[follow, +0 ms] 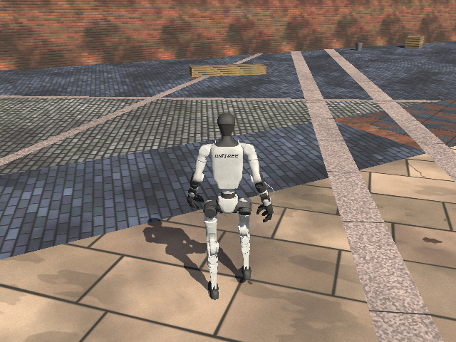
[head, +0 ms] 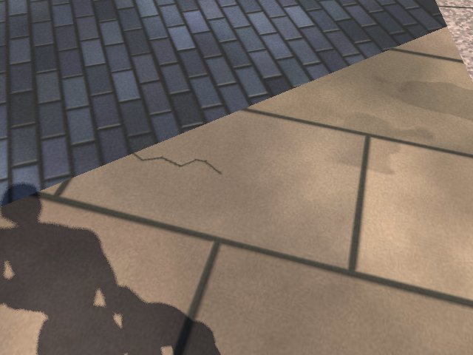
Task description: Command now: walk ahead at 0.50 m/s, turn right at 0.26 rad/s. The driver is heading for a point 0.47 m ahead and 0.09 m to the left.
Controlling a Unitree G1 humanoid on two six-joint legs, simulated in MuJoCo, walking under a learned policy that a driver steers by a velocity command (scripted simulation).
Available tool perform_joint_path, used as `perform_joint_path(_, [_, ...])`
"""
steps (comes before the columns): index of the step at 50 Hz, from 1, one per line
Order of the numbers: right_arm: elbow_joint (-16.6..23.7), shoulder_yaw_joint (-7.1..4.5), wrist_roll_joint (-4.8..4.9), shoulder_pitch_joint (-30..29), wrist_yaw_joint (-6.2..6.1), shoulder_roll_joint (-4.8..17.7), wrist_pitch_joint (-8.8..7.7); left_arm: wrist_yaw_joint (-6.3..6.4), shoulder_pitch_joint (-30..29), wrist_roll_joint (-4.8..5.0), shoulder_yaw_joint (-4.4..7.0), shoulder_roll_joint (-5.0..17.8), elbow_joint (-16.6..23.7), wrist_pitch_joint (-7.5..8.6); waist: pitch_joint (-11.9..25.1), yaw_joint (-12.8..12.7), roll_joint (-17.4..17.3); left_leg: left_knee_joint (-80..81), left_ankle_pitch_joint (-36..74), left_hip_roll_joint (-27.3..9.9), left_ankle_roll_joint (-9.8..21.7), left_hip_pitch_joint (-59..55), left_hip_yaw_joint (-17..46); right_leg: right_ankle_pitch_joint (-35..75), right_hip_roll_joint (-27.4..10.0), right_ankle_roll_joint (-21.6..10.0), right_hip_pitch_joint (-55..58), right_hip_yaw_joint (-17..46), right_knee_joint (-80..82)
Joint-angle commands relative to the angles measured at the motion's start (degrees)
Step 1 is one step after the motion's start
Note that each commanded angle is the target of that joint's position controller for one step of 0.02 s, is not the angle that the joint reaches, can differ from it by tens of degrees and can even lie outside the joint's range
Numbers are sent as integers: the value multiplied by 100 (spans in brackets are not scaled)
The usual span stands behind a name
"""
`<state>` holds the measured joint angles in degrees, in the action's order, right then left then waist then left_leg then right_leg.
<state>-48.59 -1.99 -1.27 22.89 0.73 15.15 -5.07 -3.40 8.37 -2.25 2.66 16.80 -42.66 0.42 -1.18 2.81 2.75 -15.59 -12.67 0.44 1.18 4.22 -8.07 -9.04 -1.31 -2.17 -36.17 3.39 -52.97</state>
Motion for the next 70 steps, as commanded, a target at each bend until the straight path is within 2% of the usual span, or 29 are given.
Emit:
perform_joint_path(1, [227,-139,35,-128,14,696,-84,-67,-536,2,-94,28,489,101,-203,-102,-840,747,1754,-1261,756,341,517,484,-22,26,334,-395,1081])
perform_joint_path(6, [-141,-195,54,319,-3,951,50,32,-749,-29,-110,151,570,197,-201,-129,-859,138,2929,-1500,744,-221,815,-154,104,-226,1072,-757,2046])
perform_joint_path(8, [-210,-172,91,302,-10,918,92,145,538,-110,4,354,114,324,496,-732,-545,-1478,3676,-1143,569,42,563,22,312,-419,2847,-754,2691])
perform_joint_path(9, [-4,-89,124,200,6,678,66,242,1529,-234,132,779,-85,373,1254,-1140,-18,-2980,2099,-854,436,1039,404,-557,-784,-666,4303,366,2834])
perform_joint_path(10, [240,74,235,728,40,-62,72,339,1764,-224,285,1410,-86,337,1980,-904,1338,-4875,-1773,61,220,3012,255,-716,-2532,-1271,5758,2871,3338])
perform_joint_path(11, [98,-133,102,373,-56,676,166,367,1651,-15,273,1161,-66,286,1693,-1033,434,-5453,-1700,-53,310,3356,1010,-796,-2409,-1268,5129,2976,3561])
perform_joint_path(13, [129,-150,137,-10,-15,516,165,340,873,45,68,436,-96,352,437,-585,218,-5097,-831,-459,345,3269,1103,-51,-1804,-900,3820,1398,3904])
perform_joint_path(15, [-21,-169,6,182,38,378,306,354,657,93,-7,162,-149,434,115,-294,374,-4850,-520,-573,232,2839,1048,373,-1451,-623,3120,568,4203])
perform_joint_path(19, [118,-201,-42,-293,168,188,467,378,836,134,53,229,-337,616,-81,-173,186,-4778,81,-611,116,3202,970,1097,-1381,-679,3040,-162,4497])
perform_joint_path(28, [718,-50,-106,-1955,323,-36,425,439,1418,121,77,311,-786,566,-562,-446,54,-2352,1217,-385,230,3000,295,2607,-1273,-572,3313,-1421,4245])
perform_joint_path(31, [621,-71,-171,-1609,246,45,350,485,1523,138,102,485,-959,485,-274,-309,233,-1959,750,64,465,2300,67,4736,-1283,-449,3751,-1545,3308])
perform_joint_path(33, [262,-168,-238,-553,167,253,231,516,1404,174,129,603,-985,399,320,137,183,-1292,984,381,678,1109,145,4763,-1107,-305,3727,-1595,1783])
perform_joint_path(34, [83,-257,-309,-13,101,549,148,509,1426,227,108,551,-939,389,736,396,-124,-939,2454,-3,828,-21,515,3385,-848,-142,3046,-1672,580])
perform_joint_path(35, [55,-405,-331,216,26,1209,126,469,1934,284,-45,-116,-725,397,1678,114,-1422,-1968,6476,-1895,1534,-2060,2237,-1612,-175,54,1306,-1652,-1489])
perform_joint_path(36, [22,-422,69,534,-11,1239,173,481,2153,436,-19,87,-838,304,2849,264,-1309,-1622,7539,-2673,2318,-2691,3500,-2885,346,161,738,-570,-2649])
perform_joint_path(37, [115,-370,164,100,-75,1033,244,476,1715,366,25,218,-837,247,2327,186,-629,-1199,6518,-2343,2121,-1885,2835,-2316,63,170,718,-102,-2531])
perform_joint_path(38, [148,-254,156,-482,-111,666,276,459,1320,296,-19,83,-754,254,1341,38,-661,-845,5524,-2064,1901,-995,2430,-2035,-100,168,539,-153,-2140])
perform_joint_path(39, [155,-149,152,-935,-131,367,328,445,851,197,-16,95,-726,202,664,-131,-215,-311,4148,-1562,1386,5,2041,-1802,-250,136,874,-223,-1504])
perform_joint_path(40, [145,-72,149,-1067,-160,213,297,445,1245,94,0,28,-795,83,417,-376,-632,-257,4673,-1625,1471,553,1862,-1669,-285,163,1295,-190,-1237])
perform_joint_path(42, [21,-18,81,-1039,-152,132,222,474,1601,28,-32,-169,-1024,-69,393,-523,-620,-214,4943,-1406,1408,1090,1440,-1523,-161,217,1906,-221,-760])
perform_joint_path(45, [-105,-33,-31,-1084,-134,310,169,493,1487,94,-57,-255,-1111,-87,643,-564,-651,-230,4419,-1178,1244,998,1202,-1257,-81,247,2120,-352,395])
perform_joint_path(50, [-291,-42,-8,-1098,-122,349,375,532,958,98,-58,-201,-1173,-215,373,-355,-893,253,99,-1117,1038,1579,1632,-852,-21,183,2558,-456,1538])
perform_joint_path(53, [-402,14,40,-1077,-155,173,468,552,1090,16,-85,-184,-1321,-105,-55,-466,-461,144,-1260,-908,526,2139,1780,-260,-267,21,3180,-134,3002])
perform_joint_path(54, [-419,33,43,-933,-151,54,466,580,1161,-39,-78,37,-1319,-18,-123,-348,-61,-275,-1004,-663,319,2093,1593,-366,-857,-89,3099,555,3542])
perform_joint_path(55, [-533,56,142,-603,-132,-153,504,573,772,126,-49,185,-1377,9,-277,25,768,-383,-441,-123,188,1246,1051,-1019,-1048,-280,1950,892,3876])
perform_joint_path(56, [-676,52,85,-619,-143,-42,517,542,524,152,-116,-85,-1334,58,-328,14,574,-489,39,-187,117,526,1065,-1442,-967,-194,1446,860,4121])
perform_joint_path(59, [-870,2,47,-586,-158,131,483,559,643,196,-117,-105,-1487,119,-224,-48,172,-372,397,-403,162,301,1251,-969,-541,18,1763,400,3961])
perform_joint_path(62, [-1036,53,69,-591,-190,-8,436,565,925,186,-125,-231,-1667,100,-198,-186,-152,-203,317,-459,143,684,1295,-467,-476,-50,2318,264,3734])
perform_joint_path(70, [-1380,107,72,-490,-258,-106,442,573,1038,178,-160,-305,-1924,85,-194,-242,-291,-177,463,-498,112,631,1285,-187,-440,-98,2456,190,3655])
